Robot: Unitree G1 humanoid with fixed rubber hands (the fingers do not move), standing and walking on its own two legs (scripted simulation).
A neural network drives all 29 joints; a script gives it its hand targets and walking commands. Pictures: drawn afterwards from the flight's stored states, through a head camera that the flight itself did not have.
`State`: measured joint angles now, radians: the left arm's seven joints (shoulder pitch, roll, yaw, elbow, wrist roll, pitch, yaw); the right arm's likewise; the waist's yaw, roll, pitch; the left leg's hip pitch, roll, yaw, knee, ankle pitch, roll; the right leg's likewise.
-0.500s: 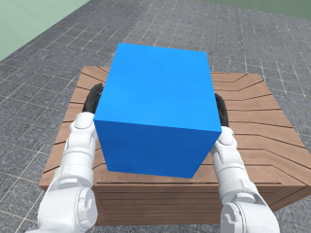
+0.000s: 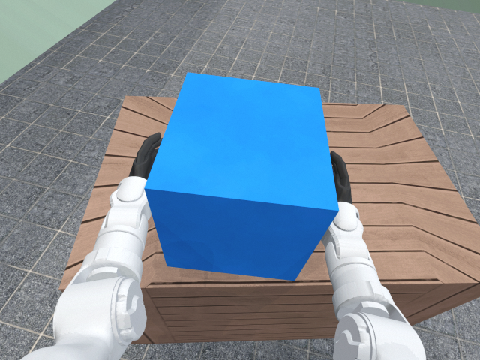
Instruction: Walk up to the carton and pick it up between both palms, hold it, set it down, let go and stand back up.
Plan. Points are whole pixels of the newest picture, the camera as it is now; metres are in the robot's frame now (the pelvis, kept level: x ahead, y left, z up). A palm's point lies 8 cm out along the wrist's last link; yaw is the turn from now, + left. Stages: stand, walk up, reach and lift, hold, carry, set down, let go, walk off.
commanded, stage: set down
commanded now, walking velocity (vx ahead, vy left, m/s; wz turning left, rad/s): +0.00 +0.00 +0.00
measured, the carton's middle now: (242, 178) +0.43 -0.04 +0.04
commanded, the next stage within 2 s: none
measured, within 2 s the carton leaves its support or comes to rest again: rests again in 0.74 s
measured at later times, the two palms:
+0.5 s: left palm (149, 184) +0.42 +0.14 +0.03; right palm (332, 209) +0.35 -0.20 +0.03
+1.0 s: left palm (149, 191) +0.42 +0.14 +0.01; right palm (329, 215) +0.34 -0.20 +0.01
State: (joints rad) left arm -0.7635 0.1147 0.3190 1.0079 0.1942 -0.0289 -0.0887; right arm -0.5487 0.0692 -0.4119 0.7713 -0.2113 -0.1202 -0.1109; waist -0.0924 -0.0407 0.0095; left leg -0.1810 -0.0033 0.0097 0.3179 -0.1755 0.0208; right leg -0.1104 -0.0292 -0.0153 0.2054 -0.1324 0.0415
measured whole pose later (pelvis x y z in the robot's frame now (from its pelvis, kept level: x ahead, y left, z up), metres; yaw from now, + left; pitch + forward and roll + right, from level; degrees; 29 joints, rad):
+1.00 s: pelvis -0.01 +0.00 -0.01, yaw +0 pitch +12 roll -2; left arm -0.90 0.20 0.26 1.44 0.14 -0.39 -0.04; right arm -0.63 0.08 -0.54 1.03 -0.28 -0.39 -0.12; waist -0.12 -0.02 -0.06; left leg -0.43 0.01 0.02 0.40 -0.18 0.02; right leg -0.35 -0.02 -0.03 0.27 -0.13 0.04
